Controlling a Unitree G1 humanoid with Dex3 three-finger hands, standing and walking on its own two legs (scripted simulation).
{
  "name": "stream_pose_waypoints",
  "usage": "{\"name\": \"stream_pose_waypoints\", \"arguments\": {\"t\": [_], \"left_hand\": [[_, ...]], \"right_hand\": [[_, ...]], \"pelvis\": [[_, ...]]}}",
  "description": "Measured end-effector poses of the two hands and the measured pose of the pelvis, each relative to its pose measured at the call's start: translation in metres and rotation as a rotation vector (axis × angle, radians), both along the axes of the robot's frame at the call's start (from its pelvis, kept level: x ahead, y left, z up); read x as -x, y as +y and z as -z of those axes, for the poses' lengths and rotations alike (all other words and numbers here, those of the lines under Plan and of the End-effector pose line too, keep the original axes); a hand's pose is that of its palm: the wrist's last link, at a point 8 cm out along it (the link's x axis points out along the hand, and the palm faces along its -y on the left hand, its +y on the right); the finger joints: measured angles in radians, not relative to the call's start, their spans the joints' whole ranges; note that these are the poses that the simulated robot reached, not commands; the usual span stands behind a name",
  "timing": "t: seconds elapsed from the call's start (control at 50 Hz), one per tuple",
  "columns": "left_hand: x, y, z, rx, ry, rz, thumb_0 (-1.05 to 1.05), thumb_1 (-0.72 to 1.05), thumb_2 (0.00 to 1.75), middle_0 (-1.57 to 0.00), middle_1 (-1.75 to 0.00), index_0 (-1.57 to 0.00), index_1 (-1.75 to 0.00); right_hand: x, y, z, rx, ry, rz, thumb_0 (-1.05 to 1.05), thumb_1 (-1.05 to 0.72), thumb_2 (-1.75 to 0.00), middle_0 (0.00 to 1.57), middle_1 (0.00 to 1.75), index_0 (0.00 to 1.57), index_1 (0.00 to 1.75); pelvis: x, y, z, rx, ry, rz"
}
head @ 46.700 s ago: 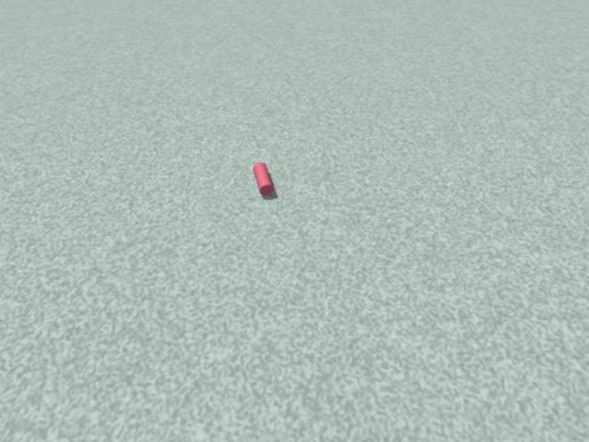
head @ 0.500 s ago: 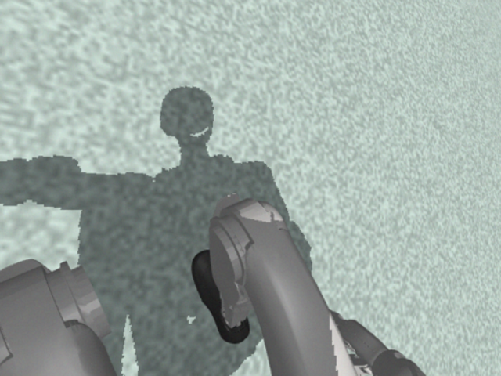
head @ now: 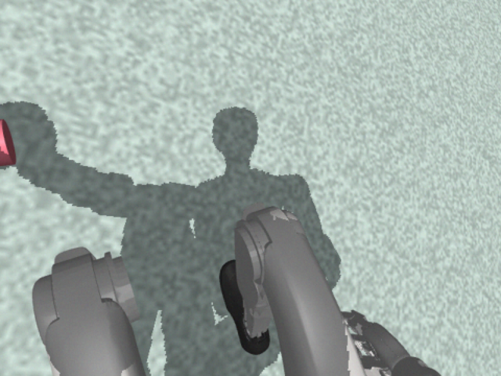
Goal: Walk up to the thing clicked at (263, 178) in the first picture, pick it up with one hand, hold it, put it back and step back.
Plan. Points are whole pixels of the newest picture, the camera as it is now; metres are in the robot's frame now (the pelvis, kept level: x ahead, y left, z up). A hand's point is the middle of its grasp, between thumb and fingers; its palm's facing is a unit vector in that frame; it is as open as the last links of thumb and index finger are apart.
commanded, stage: settle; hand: left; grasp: from above
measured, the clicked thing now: out of the picture +0.47 +0.38 -0.23
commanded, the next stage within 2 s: lift in 0.34 s
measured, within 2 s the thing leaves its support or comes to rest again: neither
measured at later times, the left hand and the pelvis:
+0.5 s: hand out of the picture +0.44 +0.35 -0.14, palm faces -0.44 -0.06 -0.89, open 9.5 cm; pelvis -0.01 -0.01 +0.02, yaw +4 degrees
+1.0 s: hand out of the picture +0.38 +0.35 -0.02, palm faces -0.49 -0.12 -0.87, open 9.5 cm; pelvis -0.01 -0.01 +0.10, yaw +8 degrees
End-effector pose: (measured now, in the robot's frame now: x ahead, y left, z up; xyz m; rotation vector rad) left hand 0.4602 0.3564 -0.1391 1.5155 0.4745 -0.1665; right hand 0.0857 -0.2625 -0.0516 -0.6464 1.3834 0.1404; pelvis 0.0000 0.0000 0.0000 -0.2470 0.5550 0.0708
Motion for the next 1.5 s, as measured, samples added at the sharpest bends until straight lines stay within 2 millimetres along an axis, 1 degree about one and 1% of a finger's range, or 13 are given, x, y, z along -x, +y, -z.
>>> {"name": "stream_pose_waypoints", "arguments": {"t": [0.1, 0.2, 0.3, 0.44, 0.58, 0.66, 0.76, 0.94, 1.06, 1.16, 1.32, 1.42, 1.5], "left_hand": [[0.003, 0.004, -0.022, -0.017, 0.052, -0.019, -0.02, 0.11, 0.32, -0.72, -0.46, -0.77, -0.41], [0.009, 0.003, -0.037, -0.008, 0.107, -0.012, -0.02, 0.11, 0.31, -0.74, -0.44, -0.79, -0.39], [0.015, -0.001, -0.045, 0.018, 0.131, 0.015, -0.02, 0.11, 0.31, -0.75, -0.43, -0.8, -0.38], [0.016, -0.005, -0.053, 0.036, 0.081, 0.057, -0.02, 0.09, 0.32, -0.75, -0.43, -0.8, -0.39], [0.015, -0.004, -0.072, 0.015, 0.035, 0.049, -0.02, 0.09, 0.35, -0.75, -0.43, -0.79, -0.39], [0.02, -0.003, -0.088, 0.021, 0.045, 0.008, -0.02, 0.09, 0.36, -0.74, -0.43, -0.79, -0.4], [0.033, -0.003, -0.108, 0.024, 0.097, -0.013, -0.02, 0.1, 0.35, -0.74, -0.43, -0.79, -0.39], [0.062, -0.005, -0.155, 0.062, 0.115, -0.001, -0.02, 0.1, 0.34, -0.75, -0.41, -0.79, -0.38], [0.08, -0.009, -0.196, 0.063, 0.09, 0.012, -0.02, 0.1, 0.35, -0.75, -0.42, -0.79, -0.38], [0.094, -0.018, -0.237, 0.064, 0.068, 0.015, -0.02, 0.09, 0.37, -0.74, -0.42, -0.79, -0.39], [0.112, -0.033, -0.313, 0.072, 0.047, 0.008, -0.02, 0.08, 0.4, -0.74, -0.43, -0.78, -0.4], [0.125, -0.042, -0.36, 0.08, 0.053, -0.005, -0.02, 0.07, 0.42, -0.73, -0.44, -0.77, -0.42], [0.135, -0.047, -0.394, 0.086, 0.069, -0.013, -0.02, 0.07, 0.43, -0.72, -0.46, -0.76, -0.44]], "right_hand": [[-0.01, 0.0, 0.003, -0.024, -0.03, 0.023, 0.0, -0.91, -0.9, 0.2, 0.3, 0.2, 0.3], [-0.01, 0.001, 0.006, -0.037, -0.026, 0.05, 0.0, -0.91, -0.9, 0.2, 0.3, 0.2, 0.3], [-0.004, -0.001, 0.004, -0.028, -0.008, 0.068, 0.0, -0.92, -0.9, 0.21, 0.3, 0.2, 0.3], [0.01, -0.01, -0.002, 0.022, 0.017, 0.097, 0.0, -0.92, -0.9, 0.21, 0.3, 0.21, 0.3], [0.019, -0.015, -0.008, 0.045, 0.006, 0.142, 0.0, -0.92, -0.91, 0.21, 0.3, 0.21, 0.3], [0.019, -0.012, -0.013, 0.027, -0.005, 0.174, 0.0, -0.92, -0.91, 0.21, 0.3, 0.21, 0.3], [0.014, -0.005, -0.02, -0.006, -0.029, 0.201, 0.0, -0.92, -0.91, 0.21, 0.3, 0.21, 0.3], [-0.008, 0.002, -0.041, -0.045, -0.085, 0.207, 0.0, -0.92, -0.91, 0.21, 0.3, 0.21, 0.3], [-0.031, 0.004, -0.063, -0.067, -0.149, 0.204, 0.0, -0.92, -0.91, 0.21, 0.3, 0.21, 0.3], [-0.05, 0.006, -0.09, -0.085, -0.203, 0.205, 0.01, -0.91, -0.91, 0.21, 0.3, 0.21, 0.3], [-0.073, 0.009, -0.145, -0.111, -0.282, 0.221, 0.01, -0.9, -0.9, 0.21, 0.3, 0.21, 0.3], [-0.08, 0.012, -0.184, -0.132, -0.319, 0.242, 0.01, -0.9, -0.9, 0.21, 0.3, 0.21, 0.3], [-0.082, 0.015, -0.215, -0.145, -0.34, 0.256, 0.01, -0.9, -0.9, 0.21, 0.3, 0.21, 0.3]], "pelvis": [[0.002, 0.0, -0.007, -0.012, 0.016, -0.012], [0.004, -0.001, -0.015, -0.026, 0.024, -0.021], [0.007, -0.003, -0.02, -0.035, 0.017, -0.029], [0.012, -0.006, -0.02, -0.041, 0.008, -0.033], [0.014, -0.006, -0.024, -0.048, 0.017, -0.037], [0.014, -0.006, -0.034, -0.057, 0.035, -0.04], [0.012, -0.005, -0.051, -0.069, 0.05, -0.046], [0.011, -0.005, -0.083, -0.096, 0.059, -0.061], [0.01, -0.007, -0.111, -0.112, 0.051, -0.069], [0.007, -0.009, -0.141, -0.127, 0.034, -0.075], [-0.002, -0.01, -0.199, -0.155, -0.022, -0.085], [-0.009, -0.009, -0.24, -0.175, -0.074, -0.092], [-0.014, -0.008, -0.271, -0.189, -0.122, -0.098]]}}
